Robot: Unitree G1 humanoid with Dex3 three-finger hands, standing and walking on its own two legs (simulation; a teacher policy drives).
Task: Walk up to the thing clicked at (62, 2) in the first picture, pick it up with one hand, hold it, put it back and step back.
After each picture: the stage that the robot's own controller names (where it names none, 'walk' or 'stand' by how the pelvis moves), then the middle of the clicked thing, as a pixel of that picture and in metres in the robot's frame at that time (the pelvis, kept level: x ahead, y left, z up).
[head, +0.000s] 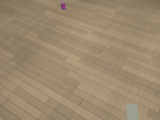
stand; (63, 5) +2.21 +0.29 -0.72
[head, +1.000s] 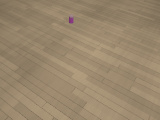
walk; (71, 19) +2.09 +0.13 -0.71
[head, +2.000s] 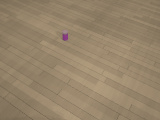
walk; (65, 35) +1.47 +0.17 -0.71
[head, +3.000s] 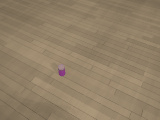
walk; (61, 70) +0.97 +0.19 -0.72
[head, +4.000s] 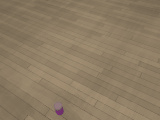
walk; (58, 108) +0.59 +0.23 -0.70
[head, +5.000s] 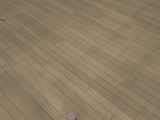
stand; (71, 118) +0.45 +0.12 -0.70
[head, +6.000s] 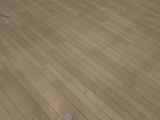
stand; (68, 119) +0.45 +0.11 -0.71
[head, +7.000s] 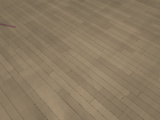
stand; out of the picture +0.41 +0.10 -0.73
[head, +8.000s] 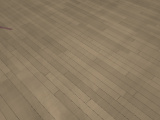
stand; out of the picture +0.42 +0.13 -0.73
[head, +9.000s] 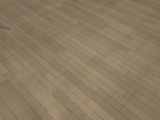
stand; out of the picture +0.41 +0.13 -0.73
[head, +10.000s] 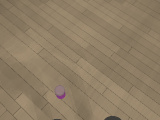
go down; (60, 92) +0.45 +0.13 -0.57
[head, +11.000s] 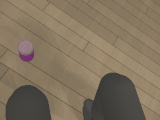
go down; (26, 51) +0.50 +0.17 -0.31
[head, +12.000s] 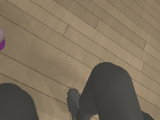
close in; out of the picture +0.50 +0.19 -0.27
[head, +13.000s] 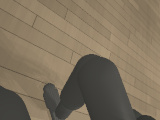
close; out of the picture +0.49 +0.22 -0.25
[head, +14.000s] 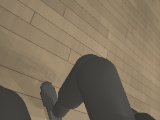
close; out of the picture +0.48 +0.22 -0.26
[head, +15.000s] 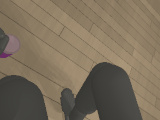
lift; (6, 47) +0.45 +0.16 -0.27
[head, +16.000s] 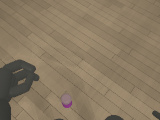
lift; (66, 101) +0.42 +0.09 -0.55
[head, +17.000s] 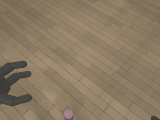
go down; (68, 115) +0.39 +0.09 -0.65
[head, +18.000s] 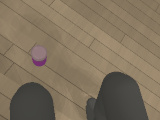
stand; (39, 56) +0.47 +0.12 -0.30
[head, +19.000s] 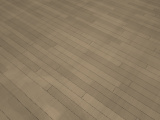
stand; out of the picture +0.37 +0.08 -0.65
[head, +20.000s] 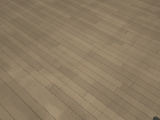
stand; out of the picture +0.38 +0.08 -0.66
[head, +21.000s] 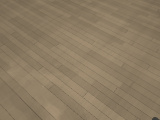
stand; out of the picture +0.38 +0.08 -0.66
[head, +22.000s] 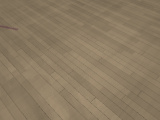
stand; out of the picture +0.40 +0.07 -0.72
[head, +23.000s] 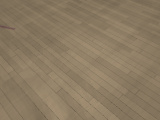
stand; out of the picture +0.38 +0.09 -0.73
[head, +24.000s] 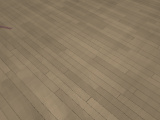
walk; out of the picture +0.37 +0.10 -0.73
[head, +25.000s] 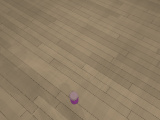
walk; (74, 98) +0.51 +0.10 -0.69
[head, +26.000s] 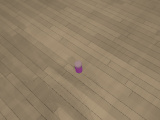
walk; (78, 67) +0.83 +0.11 -0.70
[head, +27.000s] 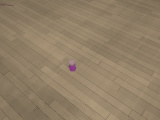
walk; (72, 65) +1.02 +0.12 -0.70
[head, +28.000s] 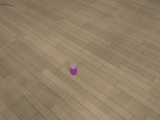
stand; (73, 69) +0.98 +0.10 -0.73
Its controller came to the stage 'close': yes
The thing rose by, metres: 0.00
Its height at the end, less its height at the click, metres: +0.00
